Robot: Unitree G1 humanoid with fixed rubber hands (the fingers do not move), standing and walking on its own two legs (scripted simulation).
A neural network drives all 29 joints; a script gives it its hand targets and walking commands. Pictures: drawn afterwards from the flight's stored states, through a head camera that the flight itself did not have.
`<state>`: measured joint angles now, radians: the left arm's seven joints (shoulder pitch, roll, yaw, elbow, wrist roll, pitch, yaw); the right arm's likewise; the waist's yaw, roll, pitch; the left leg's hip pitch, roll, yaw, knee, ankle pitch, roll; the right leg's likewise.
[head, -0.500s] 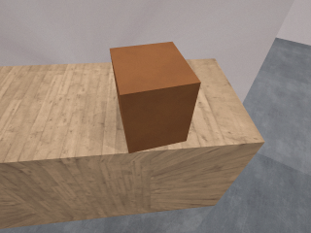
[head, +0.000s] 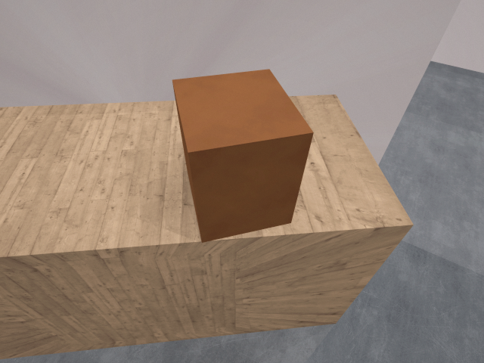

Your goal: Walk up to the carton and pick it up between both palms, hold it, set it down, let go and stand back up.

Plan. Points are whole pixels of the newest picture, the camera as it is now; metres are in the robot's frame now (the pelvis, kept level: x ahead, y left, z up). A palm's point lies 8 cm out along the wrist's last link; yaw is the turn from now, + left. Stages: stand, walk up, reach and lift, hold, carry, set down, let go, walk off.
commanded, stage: stand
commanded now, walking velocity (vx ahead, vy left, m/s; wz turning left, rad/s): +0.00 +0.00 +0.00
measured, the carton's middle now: (235, 156) +0.52 +0.02 +0.05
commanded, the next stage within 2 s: walk up in 0.54 s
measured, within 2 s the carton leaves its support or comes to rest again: neither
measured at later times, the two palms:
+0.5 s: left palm out of the picture +0.07 +0.28 -0.12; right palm out of the picture +0.08 -0.28 -0.13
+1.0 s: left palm out of the picture +0.05 +0.32 -0.13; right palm out of the picture +0.11 -0.29 -0.13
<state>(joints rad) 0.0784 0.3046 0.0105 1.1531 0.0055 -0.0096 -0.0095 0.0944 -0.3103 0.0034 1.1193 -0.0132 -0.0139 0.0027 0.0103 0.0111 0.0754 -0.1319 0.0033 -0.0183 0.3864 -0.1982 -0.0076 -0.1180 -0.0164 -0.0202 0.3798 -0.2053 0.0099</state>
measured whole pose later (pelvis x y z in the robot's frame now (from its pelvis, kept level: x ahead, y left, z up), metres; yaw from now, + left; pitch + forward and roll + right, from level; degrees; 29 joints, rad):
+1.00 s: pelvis +0.05 +0.02 -0.01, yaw +5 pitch -3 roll -2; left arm 0.25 0.35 0.07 1.04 0.05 -0.05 -0.03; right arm 0.26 -0.37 -0.07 1.05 -0.04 0.00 0.05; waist 0.02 0.03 0.03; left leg -0.30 0.02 -0.01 0.75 -0.47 0.04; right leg -0.07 -0.04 -0.09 0.48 -0.36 0.02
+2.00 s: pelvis +0.13 +0.00 -0.05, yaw +6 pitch -2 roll +0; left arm 0.07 0.43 0.07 0.90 -0.01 0.06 0.00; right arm 0.22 -0.32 -0.04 0.89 -0.03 -0.01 -0.03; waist -0.01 -0.10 0.19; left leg -0.33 0.03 -0.02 0.84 -0.47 -0.03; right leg -0.40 0.02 0.10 1.01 -0.56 -0.02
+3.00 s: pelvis +0.10 -0.01 +0.00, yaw +8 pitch -4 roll -1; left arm 0.08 0.33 0.00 1.15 0.00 -0.02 -0.01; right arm 0.09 -0.32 0.00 1.14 -0.01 0.00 0.02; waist -0.01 0.01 0.08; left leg -0.21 0.01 -0.08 0.44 -0.17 -0.03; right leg -0.15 -0.01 0.02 0.43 -0.22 0.02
